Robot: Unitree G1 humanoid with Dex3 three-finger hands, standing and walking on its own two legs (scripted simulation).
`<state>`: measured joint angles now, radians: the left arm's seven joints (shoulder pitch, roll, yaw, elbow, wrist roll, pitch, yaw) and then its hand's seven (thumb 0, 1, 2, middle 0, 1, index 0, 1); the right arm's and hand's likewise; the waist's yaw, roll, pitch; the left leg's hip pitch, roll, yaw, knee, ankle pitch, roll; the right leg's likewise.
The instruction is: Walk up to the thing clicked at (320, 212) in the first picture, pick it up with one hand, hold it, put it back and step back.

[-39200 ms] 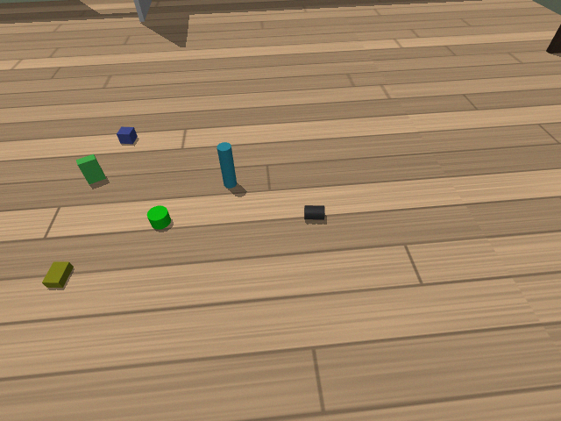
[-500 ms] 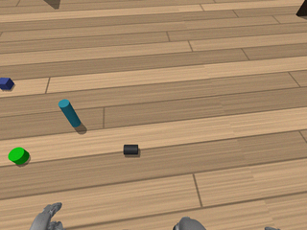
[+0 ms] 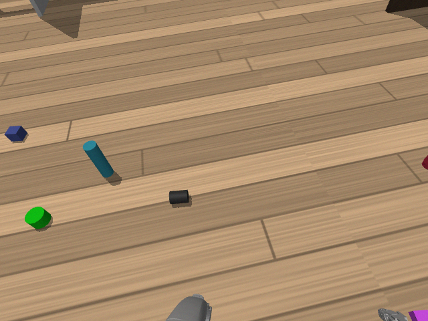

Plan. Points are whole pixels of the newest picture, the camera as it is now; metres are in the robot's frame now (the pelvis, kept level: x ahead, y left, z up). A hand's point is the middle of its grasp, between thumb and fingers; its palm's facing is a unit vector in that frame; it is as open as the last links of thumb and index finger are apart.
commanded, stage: step back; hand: left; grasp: from above
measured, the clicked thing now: (179, 196) +0.78 +0.28 -0.72
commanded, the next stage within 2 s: stand in 1.84 s
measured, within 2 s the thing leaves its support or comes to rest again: neither
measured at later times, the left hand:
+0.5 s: hand out of the picture -0.08 +0.25 -0.14, palm faces +0.04 -0.92 -0.40, open 7.4 cm
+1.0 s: hand out of the picture -0.28 +0.26 -0.14, palm faces +0.12 -0.90 -0.42, open 7.4 cm
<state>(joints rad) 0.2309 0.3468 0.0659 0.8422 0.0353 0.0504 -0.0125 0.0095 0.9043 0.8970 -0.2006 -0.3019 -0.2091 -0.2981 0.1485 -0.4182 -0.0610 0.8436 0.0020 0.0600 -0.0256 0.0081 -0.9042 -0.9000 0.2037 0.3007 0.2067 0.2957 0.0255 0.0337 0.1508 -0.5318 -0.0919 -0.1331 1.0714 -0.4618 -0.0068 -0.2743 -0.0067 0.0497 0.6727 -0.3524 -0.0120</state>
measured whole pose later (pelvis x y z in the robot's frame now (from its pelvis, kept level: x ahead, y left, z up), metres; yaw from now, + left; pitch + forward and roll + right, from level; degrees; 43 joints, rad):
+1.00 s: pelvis -0.31 -0.03 +0.00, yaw +7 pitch -3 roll +1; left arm 0.22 0.42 0.06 0.94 0.02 0.03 0.00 0.01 0.90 0.90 -0.20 -0.30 -0.21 -0.30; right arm 0.22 -0.36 -0.05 0.98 -0.04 0.03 0.02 0.01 -0.90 -0.90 0.20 0.30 0.21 0.30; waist 0.01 -0.01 0.09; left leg -0.21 -0.03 -0.02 0.60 -0.35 0.03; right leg -0.43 -0.01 0.06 0.86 -0.45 -0.02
